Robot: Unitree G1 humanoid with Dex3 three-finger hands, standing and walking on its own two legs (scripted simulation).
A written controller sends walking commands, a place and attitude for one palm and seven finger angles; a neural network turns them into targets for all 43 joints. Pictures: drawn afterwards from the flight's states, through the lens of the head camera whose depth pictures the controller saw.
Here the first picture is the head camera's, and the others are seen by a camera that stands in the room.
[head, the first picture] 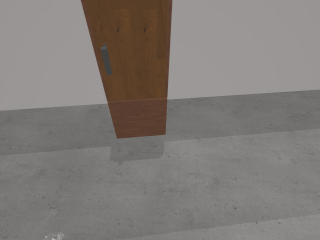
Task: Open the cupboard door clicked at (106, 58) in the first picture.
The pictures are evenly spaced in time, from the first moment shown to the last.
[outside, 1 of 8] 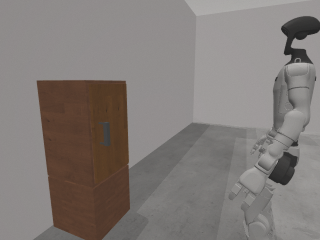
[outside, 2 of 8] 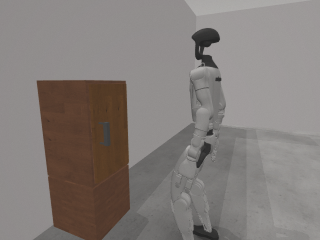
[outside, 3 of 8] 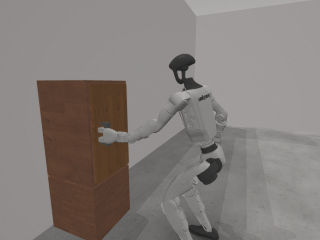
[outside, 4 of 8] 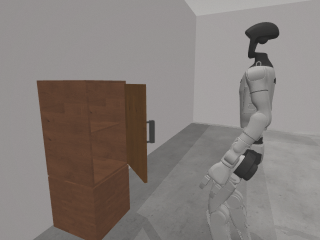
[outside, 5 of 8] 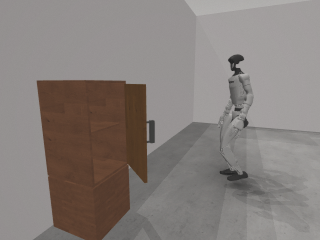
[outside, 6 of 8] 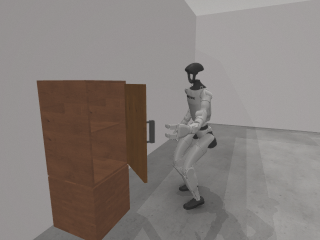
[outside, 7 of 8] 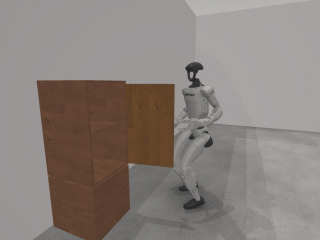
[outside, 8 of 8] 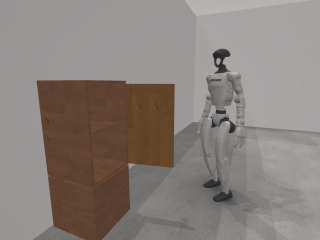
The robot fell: no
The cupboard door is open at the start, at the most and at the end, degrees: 0 101 100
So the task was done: yes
